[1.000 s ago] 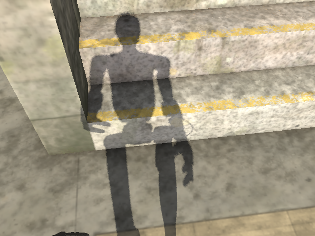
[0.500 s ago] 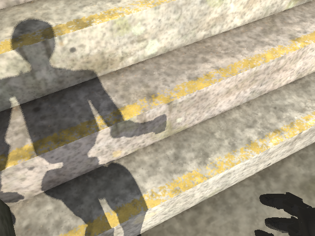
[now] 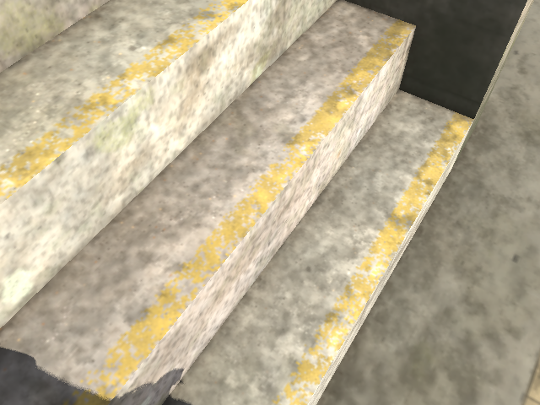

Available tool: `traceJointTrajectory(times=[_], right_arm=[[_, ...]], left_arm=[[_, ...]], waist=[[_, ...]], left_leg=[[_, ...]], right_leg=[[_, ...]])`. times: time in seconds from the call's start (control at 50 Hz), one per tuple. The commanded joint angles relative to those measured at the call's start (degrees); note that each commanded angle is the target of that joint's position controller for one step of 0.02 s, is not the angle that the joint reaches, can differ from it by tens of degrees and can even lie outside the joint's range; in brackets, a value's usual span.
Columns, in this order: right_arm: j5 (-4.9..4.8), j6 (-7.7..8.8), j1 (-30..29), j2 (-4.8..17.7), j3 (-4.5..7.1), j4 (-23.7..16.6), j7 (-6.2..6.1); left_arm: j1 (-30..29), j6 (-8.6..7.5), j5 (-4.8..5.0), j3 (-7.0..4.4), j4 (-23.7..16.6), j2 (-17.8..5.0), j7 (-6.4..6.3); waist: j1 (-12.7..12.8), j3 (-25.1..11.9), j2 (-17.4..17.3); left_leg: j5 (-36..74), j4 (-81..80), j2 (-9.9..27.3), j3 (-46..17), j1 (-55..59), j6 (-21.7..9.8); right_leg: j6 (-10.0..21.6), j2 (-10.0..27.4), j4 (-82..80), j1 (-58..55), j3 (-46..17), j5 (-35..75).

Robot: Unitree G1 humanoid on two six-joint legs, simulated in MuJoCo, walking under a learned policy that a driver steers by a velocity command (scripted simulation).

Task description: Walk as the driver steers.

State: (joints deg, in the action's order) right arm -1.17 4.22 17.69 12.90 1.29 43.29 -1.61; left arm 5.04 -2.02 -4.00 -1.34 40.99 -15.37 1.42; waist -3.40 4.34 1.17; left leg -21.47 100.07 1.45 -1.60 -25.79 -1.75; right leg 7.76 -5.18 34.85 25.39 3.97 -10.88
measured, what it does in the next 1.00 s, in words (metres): climbs, turning left: left foot 0.22 m higher, then right foot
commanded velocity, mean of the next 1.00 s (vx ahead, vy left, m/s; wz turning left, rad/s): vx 0.54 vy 0.00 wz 0.79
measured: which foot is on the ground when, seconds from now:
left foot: up 0.00-0.36, down 0.38-0.70, up 0.72-1.00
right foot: down 0.00-0.34, up 0.36-0.68, down 0.70-1.00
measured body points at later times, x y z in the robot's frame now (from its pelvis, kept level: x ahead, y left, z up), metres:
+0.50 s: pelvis +0.26 +0.03 +0.15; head +0.27 +0.02 +0.60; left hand +0.39 +0.31 +0.11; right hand +0.47 -0.15 +0.03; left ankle +0.27 +0.12 -0.50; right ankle +0.29 -0.13 -0.35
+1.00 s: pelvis +0.36 +0.01 +0.23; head +0.37 +0.00 +0.68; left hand +0.23 +0.32 +0.18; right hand +0.65 +0.01 +0.14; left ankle +0.26 +0.09 -0.45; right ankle +0.51 -0.06 -0.50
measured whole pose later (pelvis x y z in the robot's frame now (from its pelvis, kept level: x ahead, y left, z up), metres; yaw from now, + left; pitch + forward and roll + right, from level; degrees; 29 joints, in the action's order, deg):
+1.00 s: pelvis +0.36 +0.01 +0.23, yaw +50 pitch +3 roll -1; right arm 0.9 2.4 10.7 16.8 0.0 36.9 8.4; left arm 9.7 -2.6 -2.8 -2.4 34.4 -18.2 -3.1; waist 5.2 -3.9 -2.6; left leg -14.8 55.0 3.2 1.0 -30.0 4.1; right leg -1.6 6.2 26.4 19.7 5.9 -9.2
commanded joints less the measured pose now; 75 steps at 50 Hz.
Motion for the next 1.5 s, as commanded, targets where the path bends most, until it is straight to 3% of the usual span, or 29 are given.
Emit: traceJointTrajectory(times=[0.02, 0.18, 0.32, 0.36, 0.38, 0.42, 0.46, 0.48, 0.5, 0.56, 0.6, 0.68, 0.72, 0.74, 0.8, 0.84, 0.94, 1.02, 1.04, 1.06, 1.08, 1.1, 1.16, 1.26, 1.36, 1.38, 1.42, 1.46, 1.5], right_arm=[[1.76, -0.04, -1.3, 1.3, -0.34, -7.0, -0.78], [2.19, -4.72, -21.4, -9.2, -3.98, -14.9, -1.94], [0.53, -7.05, -7.0, 0.1, -1.77, -9.9, -1.03], [0.08, -5.38, -4.0, 6.1, 1.15, -6.7, -0.41], [2.11, -6.69, -9.4, 7.3, 2.71, -6.8, -0.52], [4.01, -7.70, -16.1, 9.0, 3.62, -9.9, -0.49], [3.31, -5.53, -11.3, 5.9, 2.55, -2.9, -2.20], [4.38, -2.33, -9.6, -0.9, -1.11, -3.2, 3.22], [5.81, -1.49, 0.2, -3.7, -0.99, 2.6, 3.36], [4.72, -0.36, -4.4, 7.6, 1.16, -1.6, 3.61], [4.67, 0.33, -14.7, 13.5, 3.10, -5.8, 5.06], [2.71, 2.81, -27.3, 8.1, 2.71, -16.4, 4.26], [0.74, 1.72, -0.5, -1.1, 0.97, -10.7, 5.97], [3.78, 1.21, 19.9, 4.3, 2.64, -4.9, 6.08], [4.16, -1.39, -1.2, 9.0, 2.59, -8.2, 4.94], [3.54, -1.73, -8.3, 3.7, -0.57, -11.3, 4.69], [1.91, -1.74, -7.3, 7.8, -0.23, -9.0, 10.83], [1.89, -0.61, 5.7, 8.9, 2.33, -5.3, 8.77], [3.29, 0.30, 5.4, 11.1, 3.94, -5.1, 6.81], [3.57, 0.94, 9.4, 22.5, 7.37, -6.0, 4.32], [5.91, 1.83, 7.5, 24.3, 8.06, -7.7, 4.66], [6.24, 2.37, 3.8, 19.1, 7.11, -8.5, 5.15], [3.98, -0.36, -7.6, 7.2, 1.80, -9.5, 5.59], [2.37, 0.42, -19.4, 11.4, 2.07, -15.3, 2.95], [2.09, -3.37, -9.9, 8.5, 2.49, -13.8, 4.49], [1.40, -3.98, -6.3, 6.3, 2.04, -13.2, 4.84], [4.37, -4.13, 2.3, 1.9, 0.59, -10.2, 7.04], [5.41, -2.50, -19.5, 3.7, 1.54, -17.2, 1.54], [3.73, -3.44, -21.6, -1.8, -0.59, -17.9, 1.01]], left_arm=[[12.7, -1.69, 0.22, -2.75, 1.6, -7.5, -1.00], [14.8, -5.59, 2.10, 1.13, 11.4, -2.8, -1.28], [11.8, -5.48, 6.80, -2.35, 4.8, -17.0, -4.75], [10.5, -2.52, 6.25, -2.44, -3.0, -13.0, -3.55], [5.9, -3.17, 1.54, -0.69, -4.1, -5.3, -1.22], [-1.5, -2.54, -1.46, 0.91, -13.4, 0.9, 1.04], [1.5, -1.57, -2.79, 2.98, -15.4, 5.6, -0.33], [3.6, -0.67, 2.70, 3.34, -13.3, -0.2, -0.35], [-1.6, -0.90, 1.63, 2.89, -13.6, -1.6, -1.81], [-8.9, -0.41, -1.12, 3.88, -23.1, -2.2, -3.70], [2.3, 2.20, 1.58, 4.24, -18.5, 1.4, -1.01], [32.6, 5.27, -1.00, 0.82, -4.3, -2.4, -0.32], [32.9, 3.84, -1.66, 0.09, 1.2, -5.8, 1.22], [19.1, 2.97, -0.93, -2.03, -5.2, -11.1, 1.45], [-8.5, -1.04, 3.66, 1.06, -11.9, -1.1, -1.27], [-6.7, -2.20, 1.97, 0.31, -10.8, -2.1, -4.69], [-3.3, -2.97, 2.11, -4.44, -11.9, -14.8, -6.10], [-0.5, -0.74, 1.48, -4.30, -10.1, -12.3, -2.93], [6.9, -0.78, 1.41, -3.14, -7.3, -7.6, -2.40], [11.6, -0.60, 0.59, -1.61, -11.6, -2.0, -2.52], [5.5, -1.38, 3.64, -0.90, -13.5, -3.9, -2.97], [-2.6, -1.72, 5.61, -1.32, -14.4, -4.6, -3.28], [-5.0, -1.93, 1.80, -2.29, -16.1, -6.6, -4.20], [10.4, -2.20, 1.17, -1.79, -13.1, -4.7, -3.23], [14.6, 1.60, 0.46, -0.21, -5.7, 0.6, 0.86], [13.7, 1.09, -0.50, -0.19, -4.3, 0.4, 1.52], [11.4, -1.67, -1.37, -3.73, -5.7, -11.0, 0.85], [8.0, -2.95, 1.31, -3.05, -5.7, -5.4, -2.85], [18.7, -3.02, -0.43, -1.81, 1.6, -0.1, -2.69]], waist=[[3.7, -13.9, -2.4], [-3.6, 1.3, -6.0], [-8.9, -21.9, 16.6], [-6.1, -26.3, -1.4], [-2.8, -26.7, -12.3], [0.6, -18.0, -6.8], [6.6, -2.3, 0.2], [4.6, -1.5, -6.9], [0.7, -6.4, -6.5], [6.5, -18.2, -2.9], [12.5, -16.1, -6.4], [23.1, -9.3, 7.1], [7.6, -16.0, 8.5], [-1.1, -29.1, 16.8], [0.0, -15.1, -0.7], [2.5, -13.8, -1.3], [5.4, -11.1, 8.3], [3.2, -9.7, 5.2], [6.3, -11.6, 0.8], [10.0, -17.0, -17.5], [3.7, -17.7, -14.8], [0.2, -12.8, -12.1], [5.3, -6.8, -3.9], [11.7, -8.9, -7.0], [4.7, -12.6, -4.8], [2.5, -13.1, -2.2], [0.3, -14.3, 15.6], [4.9, -0.5, -8.6], [5.4, 3.6, -2.6]], left_leg=[[-0.6, 29.3, -2.2, -0.6, -29.4, -2.0], [2.6, 33.4, -6.0, 1.1, -46.2, -6.2], [-20.8, -14.9, -12.6, 12.6, -4.5, -7.7], [-14.1, -40.5, -15.8, -3.1, 15.1, -13.9], [-7.9, -56.5, -13.3, -22.7, 17.5, -16.7], [-20.4, -76.3, -2.1, -54.7, -1.5, -22.2], [-11.0, -73.7, -4.0, -42.9, -10.9, -17.4], [13.5, -59.0, -3.0, -25.2, -6.8, -17.8], [22.9, -63.1, -4.4, -21.8, -1.9, -16.8], [32.1, -66.3, -9.0, -18.7, -8.5, -12.4], [36.2, -76.4, -9.2, -19.5, -25.1, -9.4], [32.9, -58.3, -13.0, -22.5, -21.1, -10.4], [-5.3, -18.9, -20.3, -13.5, -28.4, -2.4], [-16.2, 7.0, -16.6, -16.1, -31.3, 3.2], [-1.9, 27.2, -4.5, -7.6, -37.1, 7.5], [1.6, 12.5, -1.2, -3.1, -26.8, 6.6], [-3.9, -38.2, 0.4, 5.9, 1.8, 8.1], [16.6, -76.1, -2.7, 4.9, 11.3, 0.9], [27.4, -78.3, -2.6, -0.1, 16.5, -4.7], [57.5, -75.9, 13.4, -27.9, 30.9, -24.2], [49.0, -77.4, 20.0, -35.5, 31.6, -27.7], [32.5, -77.7, 17.7, -33.5, 21.7, -22.2], [19.2, -78.5, 9.8, -24.8, 2.8, -15.7], [-2.2, -86.4, 3.9, -24.1, -8.6, -12.6], [-2.3, -71.1, 1.7, -33.8, 3.8, -15.5], [-1.0, -62.0, -1.4, -31.9, 1.8, -13.0], [-7.2, -19.6, -13.5, -16.5, -36.4, 0.8], [8.3, 0.7, -2.8, -6.8, -46.1, -0.2], [12.3, 11.7, -2.9, -9.4, -50.9, -2.5]], right_leg=[[7.6, 22.4, -13.0, -25.4, -20.9, 16.6], [-4.9, 18.7, -27.8, -0.1, -3.0, 4.9], [-1.5, 23.3, -1.5, -24.1, 10.8, 138.0], [-3.8, 14.5, 35.8, -3.3, 6.1, 84.4], [-4.5, 6.3, 53.2, 9.6, -1.8, 12.9], [-6.5, -0.9, 83.1, 22.1, -12.1, 7.5], [-7.3, 2.0, 80.5, 30.7, -12.2, 1.1], [-1.7, -0.9, 74.2, 45.6, -21.0, -9.5], [-2.1, -0.3, 69.2, 44.0, -16.8, -18.4], [-6.1, 2.2, 41.0, 23.6, -6.4, -10.6], [-8.4, 1.6, 34.5, -4.3, -3.2, 0.5], [-11.2, 0.2, -8.3, -24.1, -7.8, 15.2], [9.9, 22.3, -1.7, -35.2, -26.4, 73.5], [22.0, 36.6, -4.0, -35.9, -42.4, 72.2], [11.1, 26.1, -17.6, -7.9, -30.3, -7.7], [6.6, 17.7, -19.8, -1.3, -17.5, -3.3], [0.8, 14.6, -20.7, -0.2, -2.6, 3.7], [2.8, 25.3, -6.2, -11.7, -5.7, 13.4], [-2.5, 19.8, 6.6, -8.7, 0.3, 6.9], [-12.2, 6.5, 25.0, 11.2, 3.4, -22.0], [-15.4, 0.2, 45.3, 22.3, -8.3, -27.1], [-14.9, 1.7, 61.9, 26.6, -12.5, -23.1], [-10.6, 3.7, 66.0, 21.6, -11.7, -12.7], [-13.7, 3.1, 29.5, -4.3, -5.9, -13.6], [-9.2, 4.8, -10.3, -13.2, -6.5, -2.5], [-5.7, 7.8, -12.2, -14.4, -10.1, -3.3], [21.8, 33.0, -14.1, -30.6, -49.0, 6.3], [-0.3, 28.6, -21.5, -20.1, -37.4, -27.0], [-2.0, 22.0, -20.2, -18.0, -23.7, -19.2]])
